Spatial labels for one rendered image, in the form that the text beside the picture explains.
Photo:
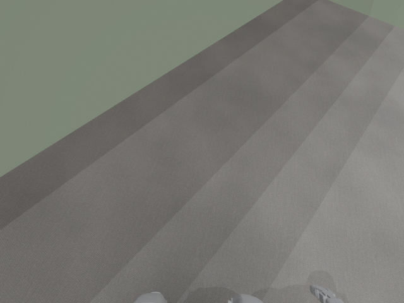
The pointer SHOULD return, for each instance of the right robot hand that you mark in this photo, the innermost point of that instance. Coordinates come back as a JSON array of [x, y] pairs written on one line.
[[324, 295]]

